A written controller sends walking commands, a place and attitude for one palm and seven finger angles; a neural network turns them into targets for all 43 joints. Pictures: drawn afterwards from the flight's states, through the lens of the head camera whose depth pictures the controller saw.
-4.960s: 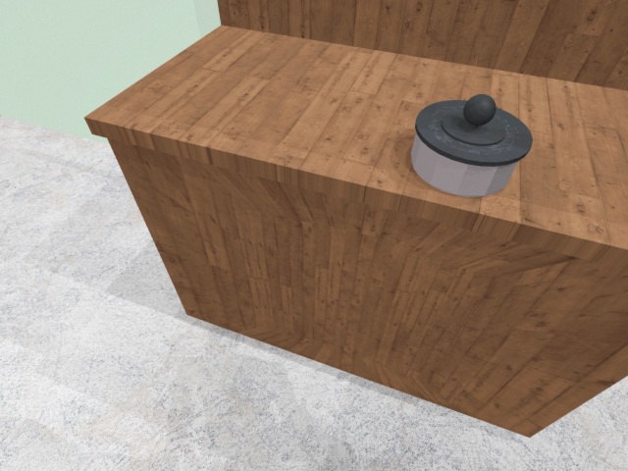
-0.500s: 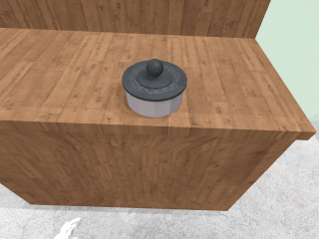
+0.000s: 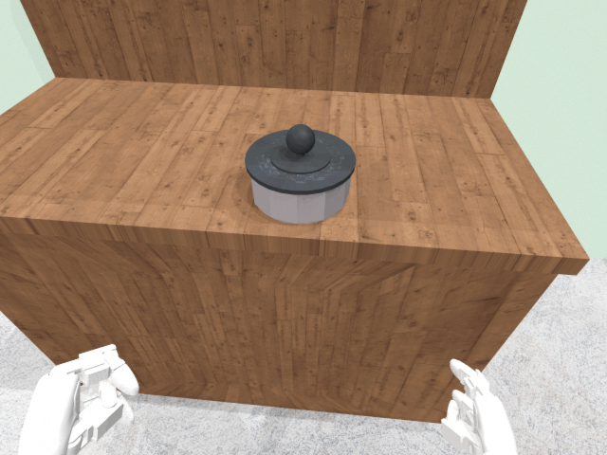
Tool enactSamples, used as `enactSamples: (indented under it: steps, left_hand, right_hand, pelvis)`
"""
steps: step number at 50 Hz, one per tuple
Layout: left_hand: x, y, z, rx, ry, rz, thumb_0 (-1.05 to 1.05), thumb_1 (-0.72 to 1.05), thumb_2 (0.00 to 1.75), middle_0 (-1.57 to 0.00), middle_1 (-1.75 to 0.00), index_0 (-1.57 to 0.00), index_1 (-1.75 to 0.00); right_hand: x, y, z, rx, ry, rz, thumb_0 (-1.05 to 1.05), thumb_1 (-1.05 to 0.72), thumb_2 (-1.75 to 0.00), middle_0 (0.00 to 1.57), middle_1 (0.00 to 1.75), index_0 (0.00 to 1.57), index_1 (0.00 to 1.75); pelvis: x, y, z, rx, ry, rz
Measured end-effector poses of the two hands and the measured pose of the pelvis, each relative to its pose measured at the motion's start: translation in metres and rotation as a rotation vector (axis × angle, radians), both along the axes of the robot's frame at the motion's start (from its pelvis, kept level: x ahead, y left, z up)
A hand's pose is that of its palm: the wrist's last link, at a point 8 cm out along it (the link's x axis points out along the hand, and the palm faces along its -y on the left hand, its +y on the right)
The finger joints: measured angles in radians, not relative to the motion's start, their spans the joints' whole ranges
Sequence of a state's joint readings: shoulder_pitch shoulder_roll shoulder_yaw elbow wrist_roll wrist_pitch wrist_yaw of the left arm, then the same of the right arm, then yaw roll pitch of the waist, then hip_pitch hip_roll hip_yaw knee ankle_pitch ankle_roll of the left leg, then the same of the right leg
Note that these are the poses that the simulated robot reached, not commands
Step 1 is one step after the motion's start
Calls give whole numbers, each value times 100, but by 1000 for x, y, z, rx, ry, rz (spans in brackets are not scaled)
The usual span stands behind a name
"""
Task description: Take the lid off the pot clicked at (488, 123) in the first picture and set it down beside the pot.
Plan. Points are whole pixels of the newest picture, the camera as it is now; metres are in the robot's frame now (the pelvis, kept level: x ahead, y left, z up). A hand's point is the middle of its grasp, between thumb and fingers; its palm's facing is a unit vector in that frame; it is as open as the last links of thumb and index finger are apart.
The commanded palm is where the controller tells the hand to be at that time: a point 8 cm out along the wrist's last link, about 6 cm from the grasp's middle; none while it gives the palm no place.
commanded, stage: raise the hand higher, near the body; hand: left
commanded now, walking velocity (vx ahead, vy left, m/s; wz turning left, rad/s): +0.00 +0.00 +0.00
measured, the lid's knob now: (300, 139) +0.54 +0.09 +0.16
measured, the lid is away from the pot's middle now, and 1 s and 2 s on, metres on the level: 0.00 0.00 0.00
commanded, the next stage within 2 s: reach forward and open the fingers in 0.88 s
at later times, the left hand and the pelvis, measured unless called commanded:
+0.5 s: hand (105, 342) +0.17 +0.23 +0.14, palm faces +0.32 -0.84 -0.43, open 3.1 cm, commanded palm +0.12 +0.26 +0.17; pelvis +0.01 +0.00 +0.00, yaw -2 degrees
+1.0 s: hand (87, 280) +0.20 +0.23 +0.21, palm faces +0.41 -0.82 -0.40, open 3.1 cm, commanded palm +0.15 +0.27 +0.22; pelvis +0.01 +0.00 +0.00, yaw -2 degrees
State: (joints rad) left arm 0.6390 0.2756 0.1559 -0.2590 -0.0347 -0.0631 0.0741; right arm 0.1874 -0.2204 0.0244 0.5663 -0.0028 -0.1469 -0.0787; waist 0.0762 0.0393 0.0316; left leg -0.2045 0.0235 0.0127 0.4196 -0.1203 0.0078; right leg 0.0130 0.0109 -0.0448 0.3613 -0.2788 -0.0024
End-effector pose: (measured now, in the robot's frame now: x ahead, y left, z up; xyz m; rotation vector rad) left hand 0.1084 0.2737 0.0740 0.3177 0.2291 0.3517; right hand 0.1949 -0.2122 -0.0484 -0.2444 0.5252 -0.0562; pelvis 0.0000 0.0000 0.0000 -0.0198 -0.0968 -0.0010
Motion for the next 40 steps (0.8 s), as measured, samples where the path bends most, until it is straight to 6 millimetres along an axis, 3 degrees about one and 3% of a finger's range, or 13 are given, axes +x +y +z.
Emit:
enactSamples:
  steps: [8, 12, 30, 40]
  left_hand:
    - [9, 1, 45, 122, -104, -52, 1, 89, 90, -126, -146, -127, -146]
    - [12, -1, 56, 153, -129, -72, 1, 89, 90, -128, -148, -128, -148]
    - [35, -3, 99, 217, -326, -111, 1, 89, 90, -130, -150, -130, -150]
    - [41, -2, 124, 264, -435, -115, 1, 89, 90, -130, -150, -130, -150]
  right_hand:
    - [-20, 2, -20, 37, 75, -25, 2, -91, -89, 20, 30, 20, 30]
    - [-21, 0, -23, 47, 86, -39, 2, -91, -89, 20, 30, 20, 30]
    - [13, 0, -3, 17, -1, -4, 2, -91, -89, 20, 30, 20, 30]
    - [13, 7, -7, 32, 18, 17, 2, -91, -89, 20, 30, 20, 30]
  pelvis:
    - [5, -2, 1, 4, -13, -15]
    - [7, -1, 2, 6, -13, -21]
    - [16, 1, 2, 9, -9, -28]
    - [17, 1, 2, 8, -9, -29]
